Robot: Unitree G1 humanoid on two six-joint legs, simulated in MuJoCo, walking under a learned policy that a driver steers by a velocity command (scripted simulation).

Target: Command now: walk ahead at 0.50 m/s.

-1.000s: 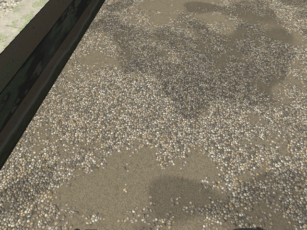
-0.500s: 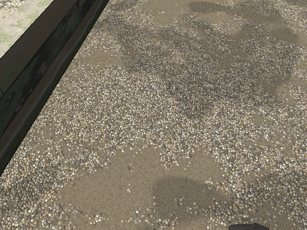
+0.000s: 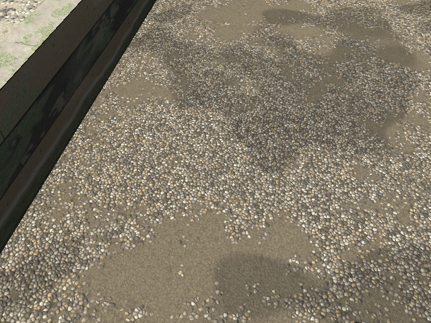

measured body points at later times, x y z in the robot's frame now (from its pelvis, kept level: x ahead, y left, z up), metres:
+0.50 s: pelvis +0.00 +0.00 +0.00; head -0.01 +0.00 +0.45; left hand +0.19 +0.20 -0.09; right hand +0.20 -0.18 -0.08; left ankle -0.04 +0.09 -0.72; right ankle -0.03 -0.13 -0.72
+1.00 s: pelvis +0.00 +0.00 +0.00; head -0.01 +0.00 +0.45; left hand +0.19 +0.20 -0.09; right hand +0.19 -0.18 -0.08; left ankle -0.04 +0.09 -0.72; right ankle -0.03 -0.13 -0.72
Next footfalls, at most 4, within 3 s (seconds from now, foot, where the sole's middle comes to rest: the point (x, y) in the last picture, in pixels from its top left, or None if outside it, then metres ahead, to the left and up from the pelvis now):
none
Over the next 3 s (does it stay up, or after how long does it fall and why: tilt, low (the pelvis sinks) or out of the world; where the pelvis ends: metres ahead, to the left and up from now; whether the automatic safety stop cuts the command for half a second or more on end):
stays up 0.00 -0.01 0.02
